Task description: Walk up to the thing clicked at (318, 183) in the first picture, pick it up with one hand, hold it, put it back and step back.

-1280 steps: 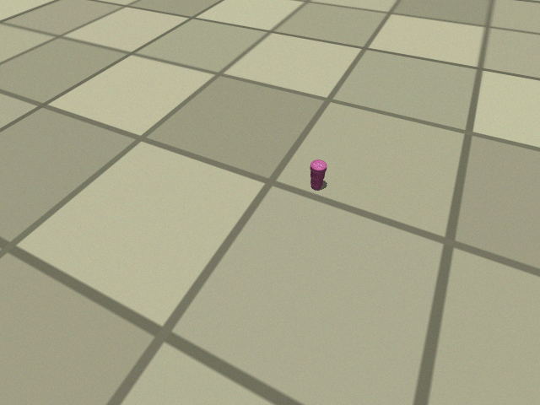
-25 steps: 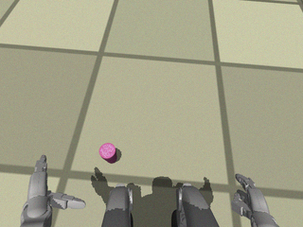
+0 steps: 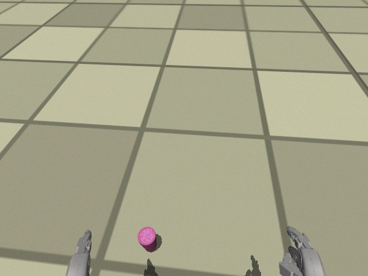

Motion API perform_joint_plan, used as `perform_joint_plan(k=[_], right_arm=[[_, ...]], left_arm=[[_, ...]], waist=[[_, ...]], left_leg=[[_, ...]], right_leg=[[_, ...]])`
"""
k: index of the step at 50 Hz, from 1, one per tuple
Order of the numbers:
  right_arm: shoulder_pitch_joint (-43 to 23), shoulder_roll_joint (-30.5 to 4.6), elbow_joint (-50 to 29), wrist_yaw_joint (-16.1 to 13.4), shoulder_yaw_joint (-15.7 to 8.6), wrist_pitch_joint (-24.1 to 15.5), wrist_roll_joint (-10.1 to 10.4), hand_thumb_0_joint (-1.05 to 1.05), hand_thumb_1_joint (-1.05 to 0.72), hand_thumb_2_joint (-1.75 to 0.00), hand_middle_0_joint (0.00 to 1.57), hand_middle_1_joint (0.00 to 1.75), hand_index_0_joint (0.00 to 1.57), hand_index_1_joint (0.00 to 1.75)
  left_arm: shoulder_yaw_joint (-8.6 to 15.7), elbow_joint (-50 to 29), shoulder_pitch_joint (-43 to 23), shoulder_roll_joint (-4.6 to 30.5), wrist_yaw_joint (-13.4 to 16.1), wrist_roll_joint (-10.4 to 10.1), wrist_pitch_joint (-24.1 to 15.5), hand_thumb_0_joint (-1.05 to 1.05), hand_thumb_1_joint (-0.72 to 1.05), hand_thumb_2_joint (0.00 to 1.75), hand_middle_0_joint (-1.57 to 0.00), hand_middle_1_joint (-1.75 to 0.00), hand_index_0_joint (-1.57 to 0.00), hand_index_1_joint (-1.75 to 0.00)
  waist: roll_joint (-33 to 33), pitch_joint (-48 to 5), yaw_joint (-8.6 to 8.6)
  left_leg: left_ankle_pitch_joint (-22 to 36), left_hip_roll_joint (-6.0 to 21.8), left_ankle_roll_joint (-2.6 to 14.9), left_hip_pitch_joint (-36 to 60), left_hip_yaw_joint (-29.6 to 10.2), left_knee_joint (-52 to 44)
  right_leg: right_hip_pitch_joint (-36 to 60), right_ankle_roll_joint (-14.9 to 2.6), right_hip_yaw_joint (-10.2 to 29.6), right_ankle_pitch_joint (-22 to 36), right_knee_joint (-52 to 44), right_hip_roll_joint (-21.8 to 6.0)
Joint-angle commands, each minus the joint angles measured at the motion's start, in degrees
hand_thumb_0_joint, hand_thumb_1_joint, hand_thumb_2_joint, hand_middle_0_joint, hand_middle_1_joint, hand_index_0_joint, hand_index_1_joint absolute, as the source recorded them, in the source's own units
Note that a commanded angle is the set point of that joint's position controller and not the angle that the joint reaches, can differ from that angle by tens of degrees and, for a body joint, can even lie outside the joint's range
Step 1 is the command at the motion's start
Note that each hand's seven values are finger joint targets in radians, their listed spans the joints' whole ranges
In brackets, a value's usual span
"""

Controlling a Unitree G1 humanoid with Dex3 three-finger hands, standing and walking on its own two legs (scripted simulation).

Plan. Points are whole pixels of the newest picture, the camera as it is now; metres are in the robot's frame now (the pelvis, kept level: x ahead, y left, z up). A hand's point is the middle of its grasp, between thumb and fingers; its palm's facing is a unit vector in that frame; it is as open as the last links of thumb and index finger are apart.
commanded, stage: home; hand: left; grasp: from the side
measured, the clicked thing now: (149, 241) +0.42 +0.20 -0.64
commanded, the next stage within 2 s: stand in 1.60 s
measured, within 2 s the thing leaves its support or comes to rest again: neither
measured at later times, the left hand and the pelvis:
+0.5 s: hand out of the picture +0.15 +0.18 -0.05, palm faces +0.11 -0.95 -0.29, open 17.6 cm; pelvis -0.01 -0.01 +0.01, yaw +0 degrees
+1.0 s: hand out of the picture +0.15 +0.17 -0.05, palm faces +0.11 -0.95 -0.28, open 17.4 cm; pelvis -0.01 -0.01 +0.01, yaw +0 degrees
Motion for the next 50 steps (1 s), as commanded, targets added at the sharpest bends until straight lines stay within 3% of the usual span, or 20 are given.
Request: perform_joint_plan(k=[1, 3, 7, 14, 15, 21, 23, 29, 36, 40, 41, 43, 46, 50], right_arm=[[-2.75, -7.33, -7.96, -0.83, -3.26, -3.59, -0.86, 0.0, -0.9, -0.9, 0.2, 0.3, 0.2, 0.3], [-3.26, -7.2, -8.03, -0.7, -3.1, -3.91, -0.96, 0.0, -0.9, -0.9, 0.2, 0.3, 0.2, 0.3], [-4.04, -6.97, -7.93, -0.6, -2.84, -4.74, -1.07, 0.0, -0.9, -0.9, 0.2, 0.3, 0.2, 0.3], [-3.85, -7.29, -7.09, -0.58, -2.98, -5.18, -1.22, 0.0, -0.9, -0.9, 0.2, 0.3, 0.2, 0.3], [-4.17, -7.15, -7.2, -0.52, -2.85, -5.25, -1.16, 0.0, -0.9, -0.9, 0.2, 0.3, 0.2, 0.3], [-4.26, -7.3, -7.36, -0.42, -3.0, -5.53, -1.12, 0.0, -0.9, -0.9, 0.2, 0.3, 0.2, 0.3], [-4.53, -7.07, -6.98, -0.3, -2.87, -5.62, -1.09, 0.0, -0.9, -0.9, 0.2, 0.3, 0.2, 0.3], [-4.17, -7.26, -6.62, -0.46, -3.07, -6.04, -1.12, 0.0, -0.9, -0.9, 0.2, 0.3, 0.2, 0.3], [-4.73, -7.18, -6.6, -0.49, -2.95, -6.48, -1.11, 0.0, -0.9, -0.9, 0.2, 0.3, 0.2, 0.3], [-4.62, -7.22, -6.36, -0.52, -2.95, -6.74, -1.13, 0.0, -0.9, -0.9, 0.2, 0.3, 0.2, 0.3], [-4.82, -6.9, -6.42, -0.6, -2.85, -6.89, -1.21, 0.0, -0.9, -0.9, 0.2, 0.3, 0.2, 0.3], [-4.49, -6.99, -6.18, -0.77, -2.99, -6.94, -1.25, 0.0, -0.9, -0.9, 0.2, 0.3, 0.2, 0.3], [-4.61, -7.03, -5.96, -0.58, -2.91, -7.03, -1.16, 0.0, -0.9, -0.9, 0.2, 0.3, 0.2, 0.3], [-4.6, -7.15, -6.06, -0.58, -3.0, -6.91, -1.21, 0.0, -0.9, -0.9, 0.2, 0.3, 0.2, 0.3]], left_arm=[[3.5, -8.25, -2.5, 5.07, 0.06, 0.94, -2.88, 0.0, -0.59, 0.03, -0.05, -0.05, -0.04, -0.05], [3.31, -9.32, -4.53, 5.23, -0.24, 0.99, -3.33, 0.0, -0.61, 0.02, -0.04, -0.04, -0.04, -0.04], [3.38, -10.07, -4.69, 5.27, -0.17, 0.99, -3.44, 0.0, -0.59, 0.03, -0.05, -0.05, -0.04, -0.05], [3.48, -7.92, -4.11, 5.07, -0.41, 1.03, -3.31, 0.0, -0.58, 0.04, -0.05, -0.05, -0.05, -0.05], [3.96, -7.4, -2.95, 5.2, -0.42, 1.04, -3.31, 0.0, -0.59, 0.03, -0.04, -0.05, -0.04, -0.05], [3.55, -7.4, -4.45, 4.97, -0.8, 0.95, -3.78, 0.0, -0.58, 0.04, -0.05, -0.05, -0.05, -0.05], [3.95, -7.05, -3.85, 5.11, -0.66, 0.98, -3.78, 0.0, -0.56, 0.05, -0.05, -0.05, -0.05, -0.05], [3.63, -6.49, -4.35, 4.81, -0.87, 1.03, -4.0, 0.0, -0.56, 0.05, -0.05, -0.05, -0.05, -0.05], [3.47, -6.47, -5.04, 4.73, -1.05, 0.99, -4.24, 0.0, -0.56, 0.05, -0.05, -0.05, -0.05, -0.05], [3.62, -6.13, -4.66, 4.82, -1.21, 0.96, -4.39, 0.0, -0.56, 0.05, -0.05, -0.06, -0.05, -0.05], [4.28, -7.18, -4.39, 5.42, -1.22, 0.98, -4.59, 0.0, -0.55, 0.06, -0.05, -0.06, -0.05, -0.06], [4.31, -6.35, -4.06, 5.37, -1.33, 1.01, -4.39, 0.0, -0.57, 0.05, -0.05, -0.05, -0.05, -0.05], [4.24, -6.16, -3.98, 5.14, -1.28, 0.95, -4.5, 0.0, -0.55, 0.06, -0.05, -0.06, -0.05, -0.06], [3.82, -6.74, -4.12, 4.88, -1.41, 0.88, -4.65, 0.0, -0.57, 0.05, -0.05, -0.05, -0.05, -0.05]], waist=[[-1.33, -2.24, -0.89], [0.35, -1.32, -0.55], [1.38, -2.67, 0.16], [0.18, -2.31, -0.24], [-0.63, -1.91, 0.44], [-0.64, -1.3, -0.06], [-0.21, -0.79, 0.6], [-0.59, -2.01, 0.07], [-0.45, -0.2, 0.1], [-2.03, 0.16, -0.01], [-1.68, -1.59, 0.71], [-2.71, -2.79, 0.13], [-1.73, -0.72, 0.3], [-1.86, -1.52, 0.32]], left_leg=[[14.69, -1.77, 0.42, 5.97, 0.6, -10.23], [11.91, -1.88, 0.26, 6.11, 0.64, -11.39], [12.21, -2.09, 0.09, 7.25, 0.54, -11.89], [13.49, -2.16, 0.25, 7.15, 0.56, -11.82], [12.82, -2.24, 0.28, 6.76, 0.71, -11.94], [10.07, -2.22, 0.45, 6.68, 0.86, -12.66], [8.57, -2.22, 0.47, 6.43, 0.95, -13.17], [10.0, -2.13, 0.5, 7.43, 1.01, -12.95], [6.33, -2.25, 0.58, 6.69, 1.22, -13.6], [6.4, -2.34, 0.77, 6.48, 1.34, -13.13], [7.85, -2.52, 0.77, 6.77, 1.59, -12.57], [10.35, -2.55, 0.94, 7.6, 1.82, -11.53], [8.36, -2.5, 0.82, 6.94, 1.86, -12.27], [9.79, -2.43, 0.76, 7.19, 1.44, -12.29]], right_leg=[[3.08, -1.57, -1.24, 13.4, -8.47, 2.61], [2.67, -1.7, -1.2, 10.7, -8.88, 2.58], [4.19, -1.75, -1.22, 10.85, -9.37, 2.48], [4.59, -1.7, -1.19, 12.11, -10.09, 2.51], [5.0, -1.62, -1.14, 11.51, -10.41, 2.4], [4.09, -1.59, -1.03, 9.15, -11.12, 2.47], [4.22, -1.66, -0.91, 7.86, -11.4, 2.32], [4.22, -1.64, -0.84, 9.19, -11.29, 2.36], [3.19, -1.56, -0.63, 5.83, -12.25, 2.25], [3.19, -1.43, -0.45, 5.77, -12.59, 2.07], [4.69, -1.4, -0.2, 7.16, -12.7, 1.88], [4.93, -1.06, 0.08, 10.01, -12.63, 1.83], [4.02, -1.26, 0.02, 8.05, -12.62, 1.85], [4.44, -1.41, -0.42, 9.07, -12.2, 2.0]])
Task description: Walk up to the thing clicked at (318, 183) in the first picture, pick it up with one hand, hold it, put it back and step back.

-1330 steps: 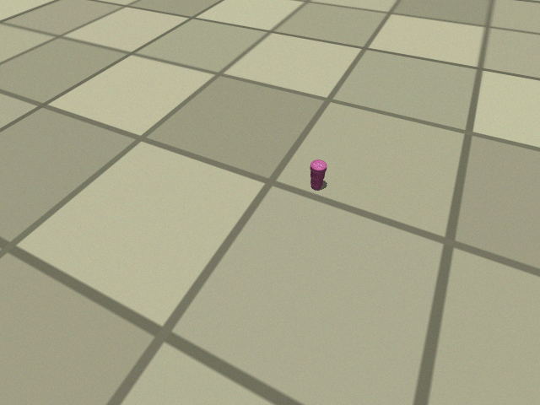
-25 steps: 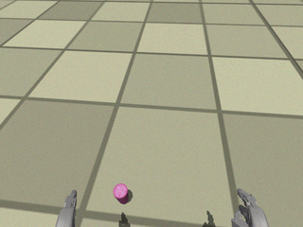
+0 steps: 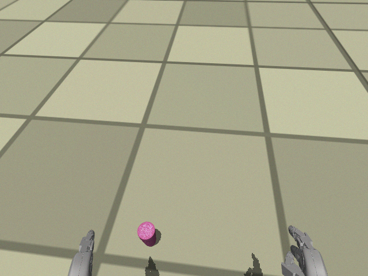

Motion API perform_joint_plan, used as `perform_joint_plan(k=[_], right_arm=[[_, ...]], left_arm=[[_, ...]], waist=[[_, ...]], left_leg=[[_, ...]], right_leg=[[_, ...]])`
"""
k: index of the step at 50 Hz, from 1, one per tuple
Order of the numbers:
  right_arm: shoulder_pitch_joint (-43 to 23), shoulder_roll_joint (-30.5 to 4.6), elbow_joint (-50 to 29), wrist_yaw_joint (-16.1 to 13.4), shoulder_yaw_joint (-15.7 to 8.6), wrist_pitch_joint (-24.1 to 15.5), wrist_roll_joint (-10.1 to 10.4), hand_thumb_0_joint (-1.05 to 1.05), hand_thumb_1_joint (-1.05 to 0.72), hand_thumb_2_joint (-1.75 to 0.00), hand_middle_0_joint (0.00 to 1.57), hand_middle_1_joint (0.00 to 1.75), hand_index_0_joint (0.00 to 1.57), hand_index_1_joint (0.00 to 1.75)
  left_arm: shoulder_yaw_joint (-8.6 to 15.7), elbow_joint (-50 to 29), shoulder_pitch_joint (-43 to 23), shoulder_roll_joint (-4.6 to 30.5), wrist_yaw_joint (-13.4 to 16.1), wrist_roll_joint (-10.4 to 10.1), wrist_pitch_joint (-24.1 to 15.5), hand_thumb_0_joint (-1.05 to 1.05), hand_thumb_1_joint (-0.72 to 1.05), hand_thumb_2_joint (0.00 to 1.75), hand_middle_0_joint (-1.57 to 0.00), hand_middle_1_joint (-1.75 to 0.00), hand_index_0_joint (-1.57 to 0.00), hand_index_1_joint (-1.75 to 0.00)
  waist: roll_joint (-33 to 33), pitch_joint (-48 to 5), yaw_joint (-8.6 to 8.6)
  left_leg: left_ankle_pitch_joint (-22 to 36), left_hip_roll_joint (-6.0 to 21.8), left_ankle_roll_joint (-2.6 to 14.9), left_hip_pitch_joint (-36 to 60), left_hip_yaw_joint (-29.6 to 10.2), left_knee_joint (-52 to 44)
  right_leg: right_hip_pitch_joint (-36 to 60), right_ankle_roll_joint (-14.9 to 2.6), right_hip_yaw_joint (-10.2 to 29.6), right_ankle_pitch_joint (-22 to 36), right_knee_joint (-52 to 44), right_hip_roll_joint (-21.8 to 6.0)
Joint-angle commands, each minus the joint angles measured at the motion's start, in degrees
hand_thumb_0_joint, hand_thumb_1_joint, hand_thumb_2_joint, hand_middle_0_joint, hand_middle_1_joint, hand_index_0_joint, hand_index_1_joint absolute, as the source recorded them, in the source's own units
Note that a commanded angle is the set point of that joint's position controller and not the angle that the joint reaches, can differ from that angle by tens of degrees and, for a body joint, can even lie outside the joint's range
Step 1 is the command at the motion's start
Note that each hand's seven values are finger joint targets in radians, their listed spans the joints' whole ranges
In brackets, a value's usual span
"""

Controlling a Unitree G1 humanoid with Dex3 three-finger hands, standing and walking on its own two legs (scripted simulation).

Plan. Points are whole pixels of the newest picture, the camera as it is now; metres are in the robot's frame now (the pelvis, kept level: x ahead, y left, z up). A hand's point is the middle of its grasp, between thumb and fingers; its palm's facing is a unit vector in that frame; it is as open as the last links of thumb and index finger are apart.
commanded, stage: home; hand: left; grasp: from the side
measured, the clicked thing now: (148, 236) +0.43 +0.21 -0.65
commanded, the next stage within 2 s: stand in 0.60 s
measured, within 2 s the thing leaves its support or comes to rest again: neither
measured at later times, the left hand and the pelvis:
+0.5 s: hand (110, 267) +0.18 +0.19 -0.06, palm faces +0.11 -0.95 -0.28, open 17.5 cm; pelvis +0.01 +0.00 +0.00, yaw +0 degrees
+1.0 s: hand (109, 269) +0.17 +0.19 -0.06, palm faces +0.11 -0.95 -0.28, open 13.0 cm; pelvis +0.01 +0.00 +0.00, yaw +0 degrees
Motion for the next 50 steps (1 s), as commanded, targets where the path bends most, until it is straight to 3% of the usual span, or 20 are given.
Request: perform_joint_plan(k=[1, 6, 12, 18, 24, 30, 35, 36, 38, 45, 49, 50], right_arm=[[-3.51, -6.55, -8.98, -1.02, -2.6, -2.98, -0.29, 0.0, -0.9, -0.9, 0.2, 0.3, 0.2, 0.3], [-3.13, -6.56, -8.5, -0.92, -2.78, -2.79, -0.37, 0.0, -0.9, -0.9, 0.2, 0.3, 0.2, 0.3], [-3.83, -6.45, -8.68, -0.73, -2.52, -2.93, -0.25, 0.0, -0.9, -0.9, 0.2, 0.3, 0.2, 0.3], [-3.42, -6.51, -8.9, -0.63, -2.77, -2.76, -0.33, 0.0, -0.9, -0.9, 0.2, 0.3, 0.2, 0.3], [-3.52, -6.71, -8.57, -0.67, -2.72, -2.63, -0.31, 0.0, -0.9, -0.9, 0.2, 0.3, 0.2, 0.3], [-3.33, -6.53, -8.71, -0.77, -2.77, -2.55, -0.41, 0.0, -0.9, -0.9, 0.2, 0.3, 0.2, 0.3], [-3.73, -6.44, -8.73, -0.78, -2.64, -2.41, -0.39, 0.0, -0.9, -0.9, 0.2, 0.3, 0.2, 0.3], [-3.63, -6.36, -9.04, -0.75, -2.66, -2.36, -0.36, 0.0, -0.9, -0.9, 0.2, 0.3, 0.2, 0.3], [-3.96, -6.36, -9.19, -0.89, -2.63, -2.54, -0.41, 0.0, -0.9, -0.9, 0.2, 0.3, 0.2, 0.3], [-3.68, -6.52, -9.14, -0.89, -2.7, -2.87, -0.32, 0.0, -0.9, -0.9, 0.2, 0.3, 0.2, 0.3], [-3.37, -6.75, -8.94, -1.0, -2.83, -2.83, -0.34, 0.0, -0.9, -0.9, 0.2, 0.3, 0.2, 0.3], [-6.41, -14.41, 2.95, 2.42, -4.98, 1.53, -6.65, 0.0, -0.9, -0.9, 0.2, 0.3, 0.2, 0.3]], left_arm=[[3.14, -10.37, -0.77, 5.52, 0.7, 0.46, -2.97, 0.0, -0.57, 0.05, -0.05, -0.05, -0.05, -0.05], [3.29, -11.01, -2.03, 5.81, 0.88, 0.51, -3.0, 0.0, -0.57, 0.05, -0.05, -0.05, -0.05, -0.05], [2.69, -10.74, -2.74, 5.32, 0.68, 0.41, -2.9, 0.0, -0.55, 0.06, -0.05, -0.06, -0.05, -0.06], [3.04, -10.29, -0.87, 5.14, 0.73, 0.53, -2.64, 0.0, -0.54, 0.06, -0.05, -0.06, -0.05, -0.06], [3.15, -10.82, -2.95, 5.72, 0.75, 0.35, -2.48, 0.0, -0.58, 0.04, -0.05, -0.05, -0.05, -0.05], [3.67, -10.55, -1.44, 5.83, 0.79, 0.45, -2.34, 0.0, -0.54, 0.06, -0.05, -0.06, -0.05, -0.06], [2.89, -10.23, -2.11, 5.23, 0.76, 0.38, -2.42, 0.0, -0.55, 0.06, -0.05, -0.06, -0.05, -0.06], [3.96, -10.74, -1.71, 6.16, 0.75, 0.36, -2.43, 0.0, -0.47, 0.14, -0.13, -0.14, -0.13, -0.14], [3.38, -10.29, -1.93, 5.67, 0.71, 0.42, -2.4, 0.0, -0.31, 0.3, -0.2, -0.3, -0.2, -0.3], [3.21, -11.29, -1.99, 5.54, 0.84, 0.44, -2.47, 0.0, 0.25, 0.86, -0.2, -0.3, -0.2, -0.3], [2.45, -11.14, -3.09, 5.23, 0.8, 0.38, -2.41, 0.0, 0.57, 0.9, -0.2, -0.3, -0.2, -0.3], [5.49, 8.97, -11.13, 14.0, -1.9, 5.42, -8.8, 0.0, 0.65, 0.9, -0.2, -0.3, -0.2, -0.3]], waist=[[-1.28, -5.21, -0.21], [0.74, -6.45, -0.14], [0.13, -3.74, -0.26], [-0.93, -6.41, -0.09], [0.49, -4.77, 0.02], [-0.2, -6.73, -0.02], [-0.47, -4.49, -0.05], [-0.94, -5.33, 0.16], [-1.34, -4.56, -0.19], [0.15, -4.96, 0.09], [0.09, -5.59, -0.48], [-4.43, 3.98, 1.75]], left_leg=[[8.64, -2.46, 1.44, 4.85, 1.56, -8.91], [12.57, -2.3, 1.1, 5.82, 1.32, -8.7], [8.29, -2.26, 1.19, 5.17, 1.26, -9.68], [13.94, -2.17, 1.13, 6.35, 1.4, -8.45], [10.86, -2.02, 1.04, 5.79, 0.96, -9.82], [13.83, -2.17, 1.12, 6.35, 1.25, -8.69], [11.8, -2.34, 1.25, 5.3, 1.58, -8.87], [11.4, -2.4, 1.37, 5.4, 1.59, -8.79], [9.75, -2.5, 1.47, 5.1, 1.82, -8.81], [8.91, -2.22, 1.21, 5.62, 1.45, -9.73], [11.09, -2.03, 1.15, 5.93, 0.9, -9.51], [16.01, 0.34, 3.17, 6.48, -2.43, -12.25]], right_leg=[[2.38, -0.63, -0.22, 8.54, -9.41, 1.86], [3.34, -0.87, -0.52, 12.1, -8.36, 2.04], [1.72, -0.78, -0.59, 7.84, -9.44, 1.99], [3.79, -0.76, -0.62, 13.28, -8.44, 2.04], [2.35, -0.99, -0.94, 10.01, -8.53, 2.18], [4.05, -0.84, -0.68, 13.15, -8.37, 1.93], [3.16, -0.71, -0.57, 11.74, -9.17, 1.68], [3.46, -0.64, -0.54, 11.32, -9.57, 1.75], [2.96, -0.5, -0.4, 9.96, -10.04, 1.62], [2.66, -0.93, -0.75, 8.66, -9.19, 1.92], [2.42, -0.97, -1.1, 10.45, -8.3, 2.13], [8.66, -4.59, 5.1, 11.82, -10.63, -3.13]])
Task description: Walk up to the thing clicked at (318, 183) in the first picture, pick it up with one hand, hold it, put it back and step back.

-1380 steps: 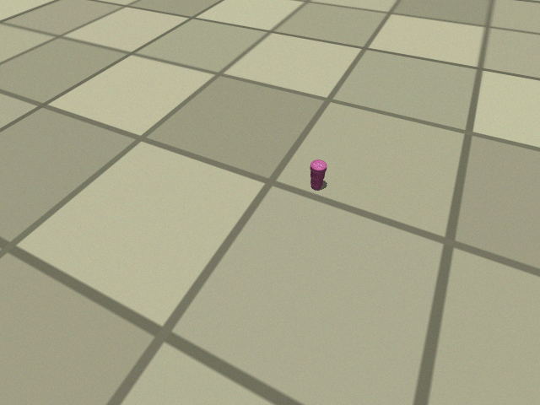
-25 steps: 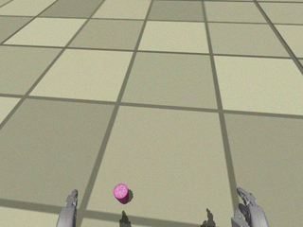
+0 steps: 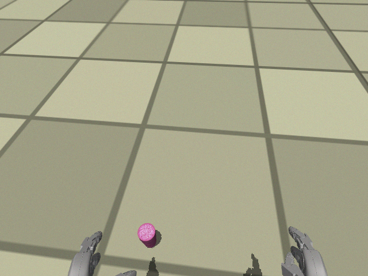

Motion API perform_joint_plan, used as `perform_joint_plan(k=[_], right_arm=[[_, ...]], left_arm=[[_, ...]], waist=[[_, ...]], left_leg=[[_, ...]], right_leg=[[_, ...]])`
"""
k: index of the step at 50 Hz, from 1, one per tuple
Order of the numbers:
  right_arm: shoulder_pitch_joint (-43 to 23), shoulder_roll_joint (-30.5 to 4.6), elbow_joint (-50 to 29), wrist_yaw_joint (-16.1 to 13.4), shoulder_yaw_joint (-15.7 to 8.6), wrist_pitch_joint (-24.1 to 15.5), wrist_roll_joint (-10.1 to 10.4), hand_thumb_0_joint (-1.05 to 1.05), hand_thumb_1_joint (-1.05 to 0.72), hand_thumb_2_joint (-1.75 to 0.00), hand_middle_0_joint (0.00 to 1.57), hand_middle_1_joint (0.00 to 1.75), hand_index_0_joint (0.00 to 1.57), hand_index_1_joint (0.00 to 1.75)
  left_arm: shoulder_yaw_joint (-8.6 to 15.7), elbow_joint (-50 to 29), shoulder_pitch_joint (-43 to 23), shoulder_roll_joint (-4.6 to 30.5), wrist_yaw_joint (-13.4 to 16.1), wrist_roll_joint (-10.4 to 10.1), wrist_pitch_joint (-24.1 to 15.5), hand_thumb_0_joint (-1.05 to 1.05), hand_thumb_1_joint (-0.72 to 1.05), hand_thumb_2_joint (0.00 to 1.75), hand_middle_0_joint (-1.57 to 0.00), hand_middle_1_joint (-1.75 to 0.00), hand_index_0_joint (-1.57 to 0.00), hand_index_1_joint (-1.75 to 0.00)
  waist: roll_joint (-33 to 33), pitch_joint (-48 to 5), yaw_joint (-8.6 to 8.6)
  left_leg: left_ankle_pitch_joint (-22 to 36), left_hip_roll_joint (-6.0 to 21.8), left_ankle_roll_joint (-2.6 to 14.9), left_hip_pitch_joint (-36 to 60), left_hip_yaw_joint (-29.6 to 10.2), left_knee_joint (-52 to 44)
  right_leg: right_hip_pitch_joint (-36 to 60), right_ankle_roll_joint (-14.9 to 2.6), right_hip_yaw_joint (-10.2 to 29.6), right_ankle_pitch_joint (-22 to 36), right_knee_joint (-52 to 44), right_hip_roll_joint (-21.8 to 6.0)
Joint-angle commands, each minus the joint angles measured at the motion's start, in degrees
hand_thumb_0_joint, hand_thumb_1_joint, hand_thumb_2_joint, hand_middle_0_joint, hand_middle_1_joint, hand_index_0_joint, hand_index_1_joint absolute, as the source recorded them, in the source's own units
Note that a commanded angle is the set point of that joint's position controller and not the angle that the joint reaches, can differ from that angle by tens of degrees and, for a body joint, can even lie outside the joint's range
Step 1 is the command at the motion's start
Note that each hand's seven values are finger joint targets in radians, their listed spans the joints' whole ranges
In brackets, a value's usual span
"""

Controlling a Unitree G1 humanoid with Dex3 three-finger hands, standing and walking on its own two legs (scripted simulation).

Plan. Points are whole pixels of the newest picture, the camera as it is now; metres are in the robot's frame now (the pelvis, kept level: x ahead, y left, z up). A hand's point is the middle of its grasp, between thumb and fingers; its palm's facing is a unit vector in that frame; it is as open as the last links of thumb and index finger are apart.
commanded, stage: stand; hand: left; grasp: from the side
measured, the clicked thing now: (148, 237) +0.42 +0.21 -0.65
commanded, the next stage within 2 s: none
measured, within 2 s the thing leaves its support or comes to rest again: neither
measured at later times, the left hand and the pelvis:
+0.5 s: hand out of the picture +0.05 +0.26 -0.11, palm faces -0.01 -0.94 -0.35, open 7.4 cm; pelvis -0.01 +0.01 +0.04, yaw +0 degrees
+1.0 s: hand out of the picture +0.02 +0.25 -0.10, palm faces -0.02 -0.94 -0.35, open 7.4 cm; pelvis -0.03 +0.01 +0.05, yaw +0 degrees
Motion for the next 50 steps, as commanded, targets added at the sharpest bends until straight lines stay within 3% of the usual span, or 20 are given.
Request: perform_joint_plan(k=[1, 3, 6, 12, 16, 22, 24, 25, 32, 35, 37, 42, 44, 47, 48, 50], right_arm=[[-5.92, -14.34, 5.17, 4.48, -5.45, 3.01, -6.97, 0.0, -0.9, -0.9, 0.2, 0.3, 0.2, 0.3], [-6.03, -13.96, 5.8, 6.32, -5.69, 4.35, -5.46, 0.0, -0.9, -0.9, 0.2, 0.3, 0.2, 0.3], [-6.45, -13.76, 8.67, 8.45, -5.75, 4.44, -3.57, 0.0, -0.9, -0.9, 0.2, 0.3, 0.2, 0.3], [-7.23, -14.6, 14.9, 9.08, -5.58, 5.08, -3.65, 0.0, -0.9, -0.9, 0.2, 0.3, 0.2, 0.3], [-7.32, -14.91, 18.5, 8.82, -5.28, 5.62, -3.1, 0.0, -0.9, -0.9, 0.2, 0.3, 0.2, 0.3], [-7.58, -16.51, 23.85, 8.71, -4.75, 6.35, -2.57, 0.0, -0.9, -0.9, 0.2, 0.3, 0.2, 0.3], [-8.31, -17.28, 25.4, 8.72, -4.79, 6.65, -2.52, 0.0, -0.9, -0.9, 0.2, 0.3, 0.2, 0.3], [-8.53, -17.09, 26.0, 8.75, -4.7, 6.65, -2.45, 0.0, -0.9, -0.9, 0.2, 0.3, 0.2, 0.3], [-8.8, -17.17, 29.53, 8.97, -4.39, 6.76, -2.09, 0.0, -0.9, -0.9, 0.2, 0.3, 0.2, 0.3], [-9.26, -17.3, 30.48, 9.05, -4.34, 7.06, -2.12, 0.0, -0.9, -0.9, 0.2, 0.3, 0.2, 0.3], [-9.68, -17.4, 30.57, 9.13, -4.38, 7.15, -1.98, 0.0, -0.9, -0.9, 0.2, 0.3, 0.2, 0.3], [-9.55, -17.41, 31.61, 9.33, -4.25, 7.06, -1.78, 0.0, -0.9, -0.9, 0.2, 0.3, 0.2, 0.3], [-9.74, -17.42, 31.86, 9.34, -4.18, 7.38, -1.93, 0.0, -0.9, -0.9, 0.2, 0.3, 0.2, 0.3], [-9.65, -17.46, 31.78, 9.48, -4.06, 7.29, -1.83, 0.0, -0.9, -0.9, 0.2, 0.3, 0.2, 0.3], [-9.28, -17.41, 32.02, 9.5, -3.97, 7.37, -1.79, 0.0, -0.9, -0.9, 0.2, 0.3, 0.2, 0.3], [-9.52, -17.56, 31.89, 9.57, -4.06, 7.24, -1.78, 0.0, -0.9, -0.9, 0.2, 0.3, 0.2, 0.3]], left_arm=[[5.86, 14.2, -8.86, 14.22, -3.45, 6.03, -11.96, 0.0, 0.73, 0.9, -0.2, -0.3, -0.2, -0.3], [4.97, 18.25, -9.3, 15.4, -4.96, 4.78, -14.8, 0.0, 0.89, 0.9, -0.2, -0.3, -0.2, -0.3], [4.45, 24.77, -12.72, 15.22, -5.97, 3.17, -16.1, 0.0, 0.9, 0.9, -0.2, -0.3, -0.2, -0.3], [4.14, 36.38, -15.69, 15.62, -5.75, 2.34, -17.03, 0.0, 0.9, 0.9, -0.2, -0.3, -0.2, -0.3], [3.67, 43.13, -15.17, 15.88, -5.54, 2.05, -16.97, 0.0, 0.9, 0.9, -0.2, -0.3, -0.2, -0.3], [3.11, 50.25, -16.58, 16.99, -5.57, 1.86, -16.44, 0.0, 0.9, 0.9, -0.2, -0.3, -0.2, -0.3], [3.0, 52.39, -16.68, 17.4, -5.64, 1.78, -16.29, 0.0, 0.9, 0.9, -0.2, -0.3, -0.2, -0.3], [2.9, 53.38, -16.55, 17.58, -5.68, 1.85, -16.4, 0.0, 0.9, 0.9, -0.2, -0.3, -0.2, -0.3], [2.32, 57.57, -17.74, 17.93, -5.78, 1.67, -16.56, 0.0, 0.9, 0.9, -0.2, -0.3, -0.2, -0.3], [2.32, 58.93, -17.89, 18.11, -5.89, 1.75, -16.32, 0.0, 0.9, 0.9, -0.2, -0.3, -0.2, -0.3], [2.36, 59.69, -18.03, 18.0, -5.93, 1.9, -16.26, 0.0, 0.9, 0.9, -0.2, -0.3, -0.2, -0.3], [2.34, 60.54, -18.52, 18.4, -6.08, 1.75, -16.64, 0.0, 0.9, 0.9, -0.2, -0.3, -0.2, -0.3], [2.47, 61.08, -18.44, 18.74, -6.13, 1.77, -16.39, 0.0, 0.9, 0.9, -0.2, -0.3, -0.2, -0.3], [2.51, 61.04, -18.86, 18.85, -6.26, 1.69, -16.45, 0.0, 0.9, 0.9, -0.2, -0.3, -0.2, -0.3], [2.55, 61.22, -18.96, 19.24, -6.29, 1.66, -16.35, 0.0, 0.9, 0.9, -0.2, -0.3, -0.2, -0.3], [2.49, 61.06, -19.44, 19.3, -6.33, 1.64, -16.44, 0.0, 0.9, 0.9, -0.2, -0.3, -0.2, -0.3]], waist=[[-5.89, -0.52, 2.11], [-4.33, -0.35, 1.31], [-3.71, -0.02, 1.5], [1.04, 1.95, 1.77], [-0.5, 2.73, 1.99], [-0.3, 5.91, 1.55], [-0.14, 7.43, 1.78], [-0.62, 7.04, 1.82], [-1.25, 7.71, 1.5], [-0.97, 10.16, 1.65], [-0.47, 9.46, 1.5], [-1.77, 8.74, 1.27], [-1.7, 11.36, 1.38], [-1.63, 9.41, 1.22], [-2.03, 10.88, 1.1], [-2.48, 9.6, 0.83]], left_leg=[[17.42, 0.34, 4.35, 9.2, -0.99, -10.02], [14.06, -0.46, 4.77, 10.14, -1.68, -11.48], [12.37, -0.9, 4.23, 14.1, -1.7, -14.12], [17.2, 1.45, 4.27, 17.35, -4.17, -22.57], [21.06, 1.88, 3.75, 19.89, -4.14, -25.54], [17.52, 2.57, 2.79, 23.15, -4.68, -32.77], [12.1, 2.61, 2.57, 21.57, -5.16, -35.24], [14.67, 2.63, 2.68, 23.26, -4.69, -35.01], [15.8, 2.75, 2.18, 25.81, -4.24, -37.29], [10.14, 2.82, 1.94, 23.42, -4.74, -39.54], [8.6, 2.98, 2.09, 23.14, -4.95, -40.1], [10.96, 2.88, 2.0, 25.29, -4.23, -39.12], [6.29, 2.85, 1.92, 23.47, -4.6, -40.08], [7.87, 2.83, 1.99, 24.48, -4.11, -39.31], [5.84, 2.65, 1.83, 23.46, -4.39, -39.77], [8.4, 2.85, 2.05, 25.01, -3.89, -38.64]], right_leg=[[9.4, -6.08, 6.06, 15.44, -10.33, -3.83], [10.22, -6.7, 8.34, 13.8, -12.39, -4.88], [9.54, -5.4, 7.86, 11.79, -15.18, -5.07], [14.81, -3.25, 5.05, 15.96, -16.21, -3.76], [19.26, -2.86, 5.12, 20.23, -20.03, -4.4], [21.44, -2.32, 5.41, 16.87, -26.38, -4.79], [22.92, -2.07, 5.49, 13.76, -28.16, -4.81], [22.99, -2.1, 5.68, 15.45, -28.82, -5.26], [23.34, -1.62, 6.06, 15.23, -32.31, -5.86], [22.73, -1.25, 5.57, 11.69, -32.87, -5.23], [23.16, -1.23, 5.35, 11.67, -32.9, -5.2], [22.46, -1.26, 6.55, 11.39, -34.52, -6.01], [20.24, -1.13, 6.27, 7.43, -34.89, -5.22], [20.85, -1.43, 7.06, 7.83, -35.25, -5.77], [19.59, -1.39, 7.22, 5.36, -35.65, -5.57], [19.78, -1.79, 8.13, 5.75, -35.9, -6.28]])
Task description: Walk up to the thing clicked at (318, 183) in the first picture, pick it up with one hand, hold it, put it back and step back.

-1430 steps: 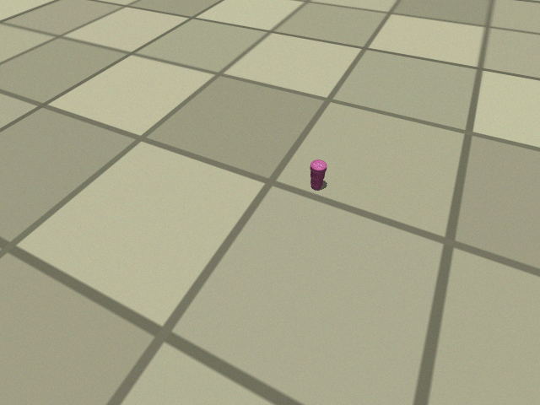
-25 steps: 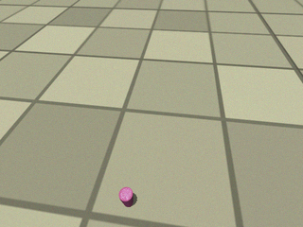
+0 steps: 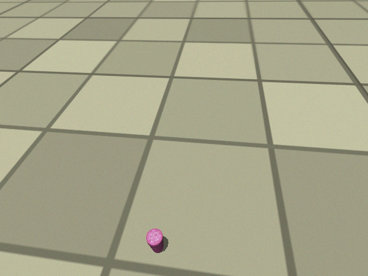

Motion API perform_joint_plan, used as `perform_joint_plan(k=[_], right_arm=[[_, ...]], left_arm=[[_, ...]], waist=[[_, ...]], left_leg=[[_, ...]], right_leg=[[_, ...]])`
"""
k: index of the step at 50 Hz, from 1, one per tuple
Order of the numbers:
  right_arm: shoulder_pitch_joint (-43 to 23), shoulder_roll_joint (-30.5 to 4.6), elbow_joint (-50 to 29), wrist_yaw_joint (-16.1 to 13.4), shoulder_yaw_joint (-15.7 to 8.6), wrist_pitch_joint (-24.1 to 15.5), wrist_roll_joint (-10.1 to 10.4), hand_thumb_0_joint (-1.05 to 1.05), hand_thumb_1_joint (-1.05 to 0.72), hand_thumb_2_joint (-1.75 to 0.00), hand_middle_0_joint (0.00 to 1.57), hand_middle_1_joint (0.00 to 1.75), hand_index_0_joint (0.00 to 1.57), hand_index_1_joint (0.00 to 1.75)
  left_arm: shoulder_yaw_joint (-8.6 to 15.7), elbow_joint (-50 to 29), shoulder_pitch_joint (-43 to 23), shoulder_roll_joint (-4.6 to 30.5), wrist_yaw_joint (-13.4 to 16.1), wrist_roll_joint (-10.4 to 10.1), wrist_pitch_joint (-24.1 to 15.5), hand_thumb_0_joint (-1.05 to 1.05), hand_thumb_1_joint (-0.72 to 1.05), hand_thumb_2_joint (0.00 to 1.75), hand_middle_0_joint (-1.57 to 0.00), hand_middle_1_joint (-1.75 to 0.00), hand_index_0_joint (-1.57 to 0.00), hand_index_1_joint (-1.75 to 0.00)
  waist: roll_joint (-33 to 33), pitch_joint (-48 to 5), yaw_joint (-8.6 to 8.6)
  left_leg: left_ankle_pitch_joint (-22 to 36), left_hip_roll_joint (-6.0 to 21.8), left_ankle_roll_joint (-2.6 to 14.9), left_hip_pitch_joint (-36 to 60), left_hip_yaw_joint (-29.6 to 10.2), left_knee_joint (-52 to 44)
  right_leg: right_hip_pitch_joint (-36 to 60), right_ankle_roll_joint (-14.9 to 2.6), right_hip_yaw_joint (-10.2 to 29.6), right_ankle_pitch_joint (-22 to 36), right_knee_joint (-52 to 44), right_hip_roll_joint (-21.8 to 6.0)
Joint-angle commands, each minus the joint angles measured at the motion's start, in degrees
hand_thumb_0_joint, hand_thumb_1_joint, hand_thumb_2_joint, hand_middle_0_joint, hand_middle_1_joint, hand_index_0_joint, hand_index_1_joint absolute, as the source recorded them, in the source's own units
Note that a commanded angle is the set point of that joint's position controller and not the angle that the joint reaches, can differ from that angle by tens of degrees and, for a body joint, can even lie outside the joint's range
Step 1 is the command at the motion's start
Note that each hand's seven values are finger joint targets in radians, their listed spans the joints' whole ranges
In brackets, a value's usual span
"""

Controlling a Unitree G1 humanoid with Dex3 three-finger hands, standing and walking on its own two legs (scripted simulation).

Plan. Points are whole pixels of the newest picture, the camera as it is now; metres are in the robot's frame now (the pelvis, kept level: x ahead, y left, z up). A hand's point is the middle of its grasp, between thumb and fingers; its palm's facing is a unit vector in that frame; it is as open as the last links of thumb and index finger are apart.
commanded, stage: stand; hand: left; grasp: from the side
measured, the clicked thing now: (156, 242) +0.45 +0.20 -0.70
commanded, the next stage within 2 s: step back in 1.22 s
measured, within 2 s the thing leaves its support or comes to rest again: neither
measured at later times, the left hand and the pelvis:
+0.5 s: hand out of the picture +0.08 +0.23 -0.16, palm faces -0.03 -0.94 -0.33, open 7.4 cm; pelvis +0.01 -0.01 +0.00, yaw -1 degrees
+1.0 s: hand out of the picture +0.10 +0.24 -0.15, palm faces -0.03 -0.94 -0.34, open 7.4 cm; pelvis +0.02 -0.01 +0.00, yaw -1 degrees
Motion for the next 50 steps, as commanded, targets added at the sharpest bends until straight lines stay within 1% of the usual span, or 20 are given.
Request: perform_joint_plan(k=[1, 3, 4, 7, 11, 14, 15, 19, 20, 22, 24, 25, 28, 29, 32, 36, 39, 40, 45, 50], right_arm=[[-2.04, -10.62, -3.14, -0.78, -1.6, -0.92, -0.09, 0.0, -0.9, -0.9, 0.2, 0.3, 0.2, 0.3], [-2.16, -11.12, -2.9, -0.78, -1.59, -0.99, -0.04, 0.0, -0.9, -0.9, 0.2, 0.3, 0.2, 0.3], [-2.49, -10.88, -3.17, -0.73, -1.61, -1.05, 0.03, 0.0, -0.9, -0.9, 0.2, 0.3, 0.2, 0.3], [-2.57, -10.99, -2.71, -0.95, -1.3, -1.26, 0.03, 0.0, -0.9, -0.9, 0.2, 0.3, 0.2, 0.3], [-2.44, -10.78, -2.35, -0.96, -0.92, -1.38, 0.25, 0.0, -0.9, -0.9, 0.2, 0.3, 0.2, 0.3], [-2.1, -10.42, -1.82, -1.0, -0.79, -1.22, 0.31, 0.0, -0.9, -0.9, 0.2, 0.3, 0.2, 0.3], [-2.33, -10.88, -1.92, -0.97, -0.86, -1.32, 0.22, 0.0, -0.9, -0.9, 0.2, 0.3, 0.2, 0.3], [-2.45, -10.29, -1.52, -1.0, -0.66, -1.27, 0.41, 0.0, -0.9, -0.9, 0.2, 0.3, 0.2, 0.3], [-2.79, -10.81, -1.61, -0.99, -0.85, -1.37, 0.3, 0.0, -0.9, -0.9, 0.2, 0.3, 0.2, 0.3], [-2.06, -9.78, -1.19, -0.98, -0.58, -1.28, 0.41, 0.0, -0.9, -0.9, 0.2, 0.3, 0.2, 0.3], [-2.34, -9.74, -0.99, -1.07, -0.58, -1.3, 0.46, 0.0, -0.9, -0.9, 0.2, 0.3, 0.2, 0.3], [-2.84, -10.46, -1.35, -1.05, -0.8, -1.44, 0.31, 0.0, -0.9, -0.9, 0.2, 0.3, 0.2, 0.3], [-2.77, -9.96, -1.0, -1.01, -0.68, -1.39, 0.41, 0.0, -0.9, -0.9, 0.2, 0.3, 0.2, 0.3], [-2.48, -10.49, -1.14, -1.0, -0.86, -1.44, 0.34, 0.0, -0.9, -0.9, 0.2, 0.3, 0.2, 0.3], [-3.12, -10.68, -1.37, -1.06, -0.96, -1.51, 0.34, 0.0, -0.9, -0.9, 0.2, 0.3, 0.2, 0.3], [-3.56, -11.12, -1.41, -1.08, -1.11, -1.58, 0.29, 0.0, -0.9, -0.9, 0.2, 0.3, 0.2, 0.3], [-4.2, -11.72, -1.63, -1.09, -1.31, -1.71, 0.3, 0.0, -0.9, -0.9, 0.2, 0.3, 0.2, 0.3], [-3.93, -10.84, -1.56, -1.07, -1.07, -1.65, 0.27, 0.0, -0.9, -0.9, 0.2, 0.3, 0.2, 0.3], [-4.14, -11.67, -1.68, -1.04, -1.28, -1.67, 0.33, 0.0, -0.9, -0.9, 0.2, 0.3, 0.2, 0.3], [-4.46, -12.0, -1.68, -0.96, -1.19, -1.68, 0.38, 0.0, -0.9, -0.9, 0.2, 0.3, 0.2, 0.3]], left_arm=[[1.96, -3.45, -3.64, 11.91, 0.8, -0.11, -1.37, 0.0, 0.9, 0.9, -0.2, -0.3, -0.2, -0.3], [1.95, -3.05, -2.89, 11.95, 0.68, -0.27, -1.44, 0.0, 0.9, 0.9, -0.2, -0.3, -0.2, -0.3], [1.91, -3.03, -2.9, 11.84, 0.74, -0.24, -1.54, 0.0, 0.9, 0.9, -0.2, -0.3, -0.2, -0.3], [2.15, -2.85, -3.45, 12.13, 0.65, -0.47, -1.47, 0.0, 0.9, 0.9, -0.2, -0.3, -0.2, -0.3], [1.93, -2.65, -3.52, 11.4, 0.56, -0.53, -1.48, 0.0, 0.9, 0.9, -0.2, -0.3, -0.2, -0.3], [1.79, -2.2, -3.65, 11.1, 0.56, -0.61, -1.18, 0.0, 0.9, 0.9, -0.2, -0.3, -0.2, -0.3], [1.77, -2.55, -3.86, 11.26, 0.49, -0.53, -1.31, 0.0, 0.9, 0.9, -0.2, -0.3, -0.2, -0.3], [1.52, -2.09, -3.64, 10.27, 0.51, -0.63, -1.21, 0.0, 0.9, 0.9, -0.2, -0.3, -0.2, -0.3], [1.7, -2.35, -3.9, 10.91, 0.57, -0.59, -1.35, 0.0, 0.9, 0.9, -0.2, -0.3, -0.2, -0.3], [1.76, -2.36, -4.49, 10.91, 0.58, -0.72, -1.29, 0.0, 0.9, 0.9, -0.2, -0.3, -0.2, -0.3], [1.46, -2.05, -3.76, 9.93, 0.49, -0.79, -1.24, 0.0, 0.9, 0.9, -0.2, -0.3, -0.2, -0.3], [1.69, -2.53, -4.3, 10.78, 0.54, -0.61, -1.4, 0.0, 0.9, 0.9, -0.2, -0.3, -0.2, -0.3], [1.62, -2.26, -4.11, 10.17, 0.56, -0.7, -1.48, 0.0, 0.9, 0.9, -0.2, -0.3, -0.2, -0.3], [1.94, -2.62, -4.73, 11.18, 0.64, -0.63, -1.62, 0.0, 0.9, 0.9, -0.2, -0.3, -0.2, -0.3], [2.08, -2.83, -5.24, 11.18, 0.67, -0.71, -1.81, 0.0, 0.9, 0.9, -0.2, -0.3, -0.2, -0.3], [2.26, -2.94, -5.48, 11.27, 0.56, -0.76, -1.62, 0.0, 0.9, 0.9, -0.2, -0.3, -0.2, -0.3], [2.31, -3.27, -5.37, 11.37, 0.47, -0.58, -1.64, 0.0, 0.9, 0.9, -0.2, -0.3, -0.2, -0.3], [2.32, -3.27, -5.73, 11.47, 0.44, -0.7, -1.58, 0.0, 0.9, 0.9, -0.2, -0.3, -0.2, -0.3], [2.31, -3.54, -5.8, 11.71, 0.41, -0.68, -1.49, 0.0, 0.9, 0.9, -0.2, -0.3, -0.2, -0.3], [2.23, -3.78, -5.72, 12.09, 0.25, -0.82, -1.59, 0.0, 0.9, 0.9, -0.2, -0.3, -0.2, -0.3]], waist=[[-1.43, 1.33, -0.57], [-0.85, 0.94, -0.31], [-1.51, -0.35, -0.31], [-0.07, -0.56, -0.31], [-0.56, -1.21, -0.21], [-1.54, 0.08, -0.41], [-1.16, -1.13, -0.32], [-0.92, -0.77, -0.47], [-1.13, -1.39, -0.27], [-1.94, -0.63, -0.6], [-0.61, -1.75, -0.47], [-0.64, -1.53, -0.47], [-1.42, -1.24, -0.48], [-1.5, -1.71, -0.74], [-1.34, -2.72, -0.85], [-0.73, -1.18, -0.68], [0.08, -2.64, -0.46], [-0.67, -2.01, -0.61], [-0.42, -2.11, -0.62], [-0.23, -2.36, -0.61]], left_leg=[[-8.79, 5.14, 1.1, -2.11, -6.25, -5.82], [-9.34, 5.51, 1.27, -1.9, -6.65, -6.14], [-6.05, 5.49, 1.36, -0.96, -6.19, -5.51], [-5.95, 5.83, 1.17, -1.01, -6.23, -6.18], [-3.07, 6.14, 1.17, -0.24, -5.91, -6.13], [-4.15, 6.09, 1.04, -0.32, -5.96, -6.73], [-2.13, 6.14, 0.97, 0.71, -5.59, -6.18], [-1.8, 6.25, 0.89, 0.82, -5.46, -6.47], [-0.08, 6.36, 0.82, 1.44, -5.5, -6.24], [-0.48, 6.24, 0.63, 0.92, -5.3, -6.75], [0.37, 6.38, 0.66, 2.14, -4.81, -6.18], [1.38, 6.37, 0.47, 1.82, -4.94, -6.41], [1.91, 6.53, 0.66, 2.5, -4.62, -6.14], [2.39, 6.74, 0.54, 2.5, -4.85, -6.33], [3.98, 6.94, 0.7, 3.12, -4.57, -5.77], [1.51, 6.92, 0.5, 2.21, -4.64, -6.65], [2.72, 7.22, 0.49, 3.37, -4.67, -6.29], [2.18, 7.01, 0.39, 2.53, -4.62, -6.79], [2.3, 7.25, 0.3, 2.89, -4.72, -7.05], [2.35, 7.33, 0.37, 3.35, -4.45, -6.84]], right_leg=[[-4.31, -2.5, 6.4, -10.23, -7.26, -4.43], [-3.48, -2.47, 6.36, -8.85, -7.09, -4.37], [-2.44, -2.59, 6.36, -6.82, -6.96, -4.64], [-1.78, -2.7, 6.32, -3.72, -6.26, -4.45], [-0.56, -2.6, 5.92, -0.86, -5.75, -4.5], [-1.48, -2.64, 5.99, -3.19, -6.22, -4.23], [-1.23, -2.61, 6.06, -1.33, -6.36, -4.4], [-1.01, -2.54, 5.71, -0.42, -6.4, -4.16], [-0.52, -2.43, 5.8, 1.14, -6.44, -4.34], [-0.85, -2.45, 5.85, -0.3, -6.67, -4.1], [-0.35, -2.52, 6.02, 2.22, -6.71, -4.32], [-0.2, -2.43, 5.88, 3.15, -6.52, -4.3], [-0.25, -2.27, 5.9, 4.01, -6.85, -4.29], [0.21, -2.2, 5.97, 4.01, -6.73, -4.45], [1.04, -2.17, 5.99, 7.09, -6.44, -4.76], [0.26, -2.17, 5.94, 3.5, -7.03, -4.42], [0.64, -2.32, 5.93, 4.76, -6.83, -4.56], [0.68, -2.33, 5.82, 4.32, -6.78, -4.47], [0.32, -2.52, 5.78, 3.41, -6.83, -4.36], [0.45, -2.54, 6.14, 4.52, -7.01, -4.53]])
